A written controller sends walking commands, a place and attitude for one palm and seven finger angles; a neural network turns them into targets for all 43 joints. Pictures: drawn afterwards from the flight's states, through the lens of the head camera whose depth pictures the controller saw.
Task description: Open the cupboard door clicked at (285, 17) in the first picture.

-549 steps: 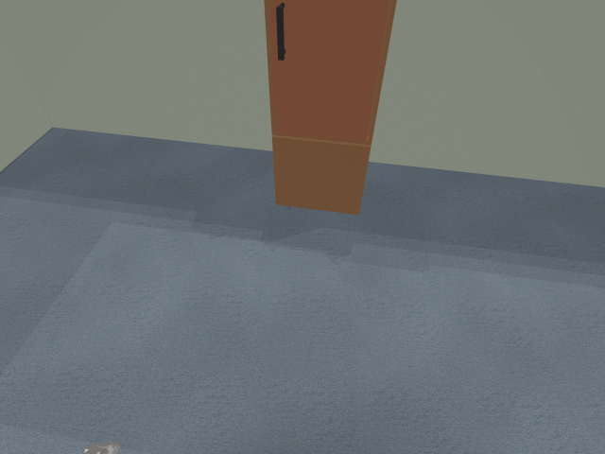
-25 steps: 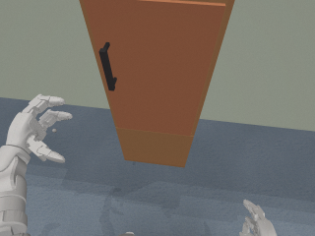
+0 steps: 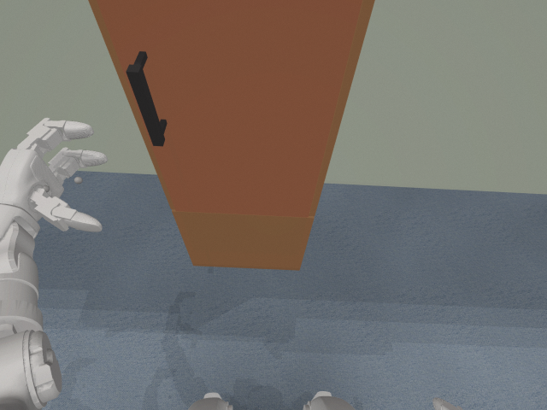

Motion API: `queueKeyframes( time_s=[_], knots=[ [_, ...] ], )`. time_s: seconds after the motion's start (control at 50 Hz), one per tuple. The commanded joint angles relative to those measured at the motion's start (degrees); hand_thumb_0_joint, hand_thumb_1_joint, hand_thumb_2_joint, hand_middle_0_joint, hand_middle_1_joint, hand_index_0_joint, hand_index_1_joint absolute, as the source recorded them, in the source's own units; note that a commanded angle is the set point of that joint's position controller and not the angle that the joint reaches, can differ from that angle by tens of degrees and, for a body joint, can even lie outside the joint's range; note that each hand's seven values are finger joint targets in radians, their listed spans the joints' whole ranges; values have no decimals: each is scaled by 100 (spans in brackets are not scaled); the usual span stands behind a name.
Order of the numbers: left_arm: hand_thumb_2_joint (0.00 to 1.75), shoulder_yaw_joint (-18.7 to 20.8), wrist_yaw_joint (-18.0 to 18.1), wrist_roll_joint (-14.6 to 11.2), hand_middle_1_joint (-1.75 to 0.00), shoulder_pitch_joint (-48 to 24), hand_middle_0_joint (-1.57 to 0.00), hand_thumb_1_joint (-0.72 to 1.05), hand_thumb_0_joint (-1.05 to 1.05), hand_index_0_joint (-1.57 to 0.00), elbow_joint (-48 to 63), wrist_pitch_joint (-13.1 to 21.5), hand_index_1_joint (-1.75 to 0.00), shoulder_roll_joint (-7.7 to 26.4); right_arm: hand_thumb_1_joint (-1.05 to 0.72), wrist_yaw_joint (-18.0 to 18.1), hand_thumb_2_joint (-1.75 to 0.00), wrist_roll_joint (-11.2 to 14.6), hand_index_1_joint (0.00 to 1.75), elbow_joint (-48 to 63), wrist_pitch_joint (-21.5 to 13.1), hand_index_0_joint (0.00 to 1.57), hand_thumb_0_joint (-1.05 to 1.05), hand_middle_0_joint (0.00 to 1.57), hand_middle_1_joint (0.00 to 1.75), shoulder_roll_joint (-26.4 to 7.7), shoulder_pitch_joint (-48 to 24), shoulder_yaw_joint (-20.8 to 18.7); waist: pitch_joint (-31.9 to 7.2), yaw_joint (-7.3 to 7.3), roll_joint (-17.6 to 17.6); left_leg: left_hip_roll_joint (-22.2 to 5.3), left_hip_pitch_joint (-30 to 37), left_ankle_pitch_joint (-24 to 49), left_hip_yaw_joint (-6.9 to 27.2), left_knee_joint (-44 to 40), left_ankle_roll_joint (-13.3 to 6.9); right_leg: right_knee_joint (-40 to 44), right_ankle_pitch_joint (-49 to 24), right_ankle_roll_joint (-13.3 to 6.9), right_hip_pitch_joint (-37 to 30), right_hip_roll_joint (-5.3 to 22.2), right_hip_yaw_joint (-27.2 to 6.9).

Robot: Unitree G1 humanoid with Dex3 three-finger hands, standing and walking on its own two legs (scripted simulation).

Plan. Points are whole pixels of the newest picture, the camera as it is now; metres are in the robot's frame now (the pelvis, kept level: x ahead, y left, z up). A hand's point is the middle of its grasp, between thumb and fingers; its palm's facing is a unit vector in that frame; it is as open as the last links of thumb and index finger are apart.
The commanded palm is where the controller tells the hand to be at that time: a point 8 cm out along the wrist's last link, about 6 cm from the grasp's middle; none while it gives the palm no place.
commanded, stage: move the hooked fingers beside the handle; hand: left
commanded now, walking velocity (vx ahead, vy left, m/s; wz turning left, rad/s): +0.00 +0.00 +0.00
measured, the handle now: (150, 102) +0.59 +0.21 +0.08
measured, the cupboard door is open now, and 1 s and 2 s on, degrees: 0 0 0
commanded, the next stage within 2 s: slide the fingers in behind the handle in 1.76 s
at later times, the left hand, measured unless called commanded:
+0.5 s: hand (97, 141) +0.48 +0.27 +0.09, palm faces -0.05 -1.00 -0.01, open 14.0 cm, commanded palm +0.47 +0.32 +0.09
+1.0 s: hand (109, 109) +0.55 +0.27 +0.09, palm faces -0.05 -1.00 -0.01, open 14.0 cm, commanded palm +0.53 +0.31 +0.08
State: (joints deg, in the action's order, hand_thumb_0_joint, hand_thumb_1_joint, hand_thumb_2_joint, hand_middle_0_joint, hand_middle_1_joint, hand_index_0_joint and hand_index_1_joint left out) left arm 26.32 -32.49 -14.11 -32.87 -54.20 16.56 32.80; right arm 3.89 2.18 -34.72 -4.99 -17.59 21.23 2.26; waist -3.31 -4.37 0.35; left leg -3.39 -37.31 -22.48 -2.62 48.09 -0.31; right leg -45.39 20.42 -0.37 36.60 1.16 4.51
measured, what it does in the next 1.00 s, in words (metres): stands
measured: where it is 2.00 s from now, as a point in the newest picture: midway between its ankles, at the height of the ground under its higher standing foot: outside the picture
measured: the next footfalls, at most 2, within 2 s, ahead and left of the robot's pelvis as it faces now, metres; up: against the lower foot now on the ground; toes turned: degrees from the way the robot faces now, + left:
none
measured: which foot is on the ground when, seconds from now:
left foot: down 0.00-1.00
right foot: down 0.00-1.00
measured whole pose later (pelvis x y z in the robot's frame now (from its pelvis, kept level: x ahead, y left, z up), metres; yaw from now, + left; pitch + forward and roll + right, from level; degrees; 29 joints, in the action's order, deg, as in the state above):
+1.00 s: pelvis +0.01 +0.02 -0.02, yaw -3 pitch +23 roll -4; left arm 31.0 -29.1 -3.3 -60.0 -73.5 15.3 48.8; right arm 1.7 -0.4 -33.7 5.2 -16.9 26.7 3.8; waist -3.8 -13.6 1.0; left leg -5.1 -52.7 -25.6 -2.7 54.9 -1.6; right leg -47.8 20.5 1.0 50.5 -0.5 3.9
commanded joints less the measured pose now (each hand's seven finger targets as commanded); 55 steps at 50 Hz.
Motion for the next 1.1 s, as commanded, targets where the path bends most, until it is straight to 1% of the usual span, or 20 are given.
queueKeyframes(
  time_s=[0.0, 0.08, 0.12, 0.28, 0.32, 0.38, 0.4, 0.44, 0.5, 0.54, 0.58, 0.64, 0.68, 0.72, 0.76, 0.82, 0.86, 0.94, 0.98, 1.08],
  knots=[
    [30, 463, 35, -89, -120, -2151, -30, -50, 0, -30, 1077, 454, -120, 1920, -90, 58, -90, -35, 30, 610, -131, 20, 0, 20, 30, -942, 337, -373, -2156, 48, 524, 267, 1094, 1787, 302, -573, -136, 395, -1692, -104, -980, -271, -292],
    [30, 311, 87, 32, -120, -2589, -30, -50, 0, -30, 760, 456, -120, 1863, -90, 38, -90, -29, 30, 528, -18, 20, 0, 20, 30, -940, 386, -371, -1955, -105, 554, 233, 1039, 1569, 322, -577, -133, 425, -1457, -73, -659, -267, -257],
    [30, 420, 100, 67, -120, -2718, -30, -50, 0, -30, 635, 487, -120, 2025, -90, 43, -90, -44, 30, 522, 41, 20, 0, 20, 30, -969, 460, -377, -2138, -98, 504, 237, 1041, 1702, 327, -523, -141, 378, -1570, -82, -724, -280, -280],
    [30, 206, 179, 258, -120, -3468, -30, -50, 0, -30, 193, 554, -120, 1987, -90, 9, -90, -89, 30, 390, 213, 20, 0, 20, 30, -972, 614, -356, -2247, -296, 695, 186, 1122, 1722, 393, -380, -122, 305, -1423, -61, -302, -293, -249],
    [30, 245, 197, 293, -120, -3649, -30, -50, 0, -30, -57, 507, -120, 2128, -90, 20, -90, -85, 30, 359, 273, 20, 0, 20, 30, -1014, 681, -338, -2181, -376, 541, 181, 930, 1680, 394, -348, -143, 286, -1443, -53, -288, -302, -258],
    [30, 286, 274, 473, -120, -3955, -30, -50, 0, -30, -200, 477, -120, 2373, -90, 23, -90, -112, 30, 336, 337, 20, 0, 20, 30, -1043, 782, -329, -2241, -412, 694, 173, 859, 1621, 451, -299, -137, 232, -1302, -58, -127, -289, -252],
    [30, 194, 281, 469, -120, -4108, -30, -50, 0, -30, -228, 488, -120, 2282, -90, 15, -90, -120, 30, 320, 349, 20, 0, 20, 30, -1031, 816, -318, -2263, -468, 816, 168, 963, 1758, 456, -256, -137, 201, -1363, -75, -32, -313, -248],
    [30, 414, 303, 503, -120, -4224, -30, -50, 0, -30, -399, 479, -120, 2628, -90, 15, -90, -125, 30, 285, 398, 20, 0, 20, 30, -1085, 891, -318, -2380, -513, 594, 148, 820, 1670, 453, -185, -148, 215, -1342, -36, -85, -318, -283],
    [30, 340, 278, 584, -120, -4570, -30, -50, 0, -30, -472, 492, -120, 2691, -90, 8, -90, -147, 30, 267, 448, 20, 0, 20, 30, -1082, 992, -289, -2491, -583, 877, 154, 792, 1787, 463, -101, -151, 135, -1418, -61, -20, -333, -286],
    [30, 477, 264, 648, -120, -4551, -30, -50, 0, -30, -520, 475, -120, 2913, -90, -8, -90, -166, 30, 258, 508, 20, 0, 20, 30, -1094, 1085, -295, -2755, -537, 1065, 143, 913, 2028, 475, -32, -133, 100, -1560, -50, -29, -337, -297],
    [30, 339, 250, 685, -120, -4641, -30, -50, 0, -30, -579, 425, -120, 2777, -90, -30, -90, -177, 30, 243, 563, 20, 0, 20, 30, -1081, 1159, -296, -2718, -625, 987, 117, 915, 2137, 494, 3, -142, 88, -1597, -37, 85, -352, -256],
    [30, 503, 243, 732, -120, -4704, -30, -50, 0, -30, -626, 367, -120, 3040, -90, -39, -90, -195, 30, 253, 670, 20, 0, 20, 30, -1109, 1290, -299, -2915, -596, 1076, 112, 964, 2417, 513, 61, -138, 51, -1781, -39, 46, -373, -252],
    [30, 389, 270, 765, -120, -4752, -30, -50, 0, -30, -864, 272, -120, 2922, -90, -57, -90, -197, 30, 229, 722, 20, 0, 20, 30, -1106, 1328, -281, -2582, -719, 944, 92, 783, 2182, 497, 68, -159, 118, -1599, -23, 242, -379, -231],
    [30, 535, 306, 821, -120, -4990, -30, -50, 0, -30, -905, 251, -120, 3258, -90, -32, -90, -201, 30, 232, 773, 20, 0, 20, 30, -1151, 1402, -261, -2602, -774, 821, 86, 610, 2113, 507, 85, -185, 107, -1596, -8, 176, -396, -251],
    [30, 450, 337, 917, -120, -5147, -30, -50, 0, -30, -749, 269, -120, 3233, -90, -50, -90, -227, 30, 235, 796, 20, 0, 20, 30, -1126, 1471, -262, -2815, -766, 1265, 88, 873, 2301, 531, 119, -155, 77, -1632, -34, 303, -394, -243],
    [30, 528, 377, 910, -120, -5377, -30, -50, 0, -30, -757, 301, -120, 3314, -90, -72, -90, -265, 30, 176, 854, 20, 0, 20, 30, -1149, 1595, -259, -2955, -857, 1318, 26, 1121, 2606, 613, 187, -119, 48, -1670, -39, 512, -432, -178],
    [30, 603, 369, 949, -120, -5183, -30, -50, 0, -30, -1036, 223, -120, 3426, -90, -84, -90, -266, 30, 200, 889, 20, 0, 20, 30, -1149, 1625, -241, -2895, -853, 1109, 48, 823, 2448, 560, 221, -160, 54, -1709, -22, 355, -443, -208],
    [30, 788, 303, 980, -120, -4533, -30, -50, 0, -30, -667, 235, -120, 3554, -90, -136, -90, -294, 30, 314, 981, 20, 0, 20, 30, -1131, 1683, -284, -3356, -570, 1527, 17, 1329, 3384, 591, 240, -80, -41, -2154, -56, 251, -445, -142],
    [30, 740, 270, 874, -120, -4408, -30, -50, 0, -30, -545, 224, -120, 3323, -90, -186, -90, -295, 30, 348, 1030, 20, 0, 20, 30, -1114, 1660, -318, -3216, -610, 1249, 4, 1274, 3368, 558, 233, -109, 9, -2226, -30, 206, -470, -123],
    [30, 733, 271, 748, -120, -4394, -30, -50, 0, -30, -385, 249, -120, 3202, -90, -221, -90, -266, 30, 385, 1086, 20, 0, 20, 30, -1109, 1566, -329, -2881, -631, 1167, 36, 1116, 3008, 519, 156, -143, 80, -2071, -36, 204, -489, -122]
  ],
)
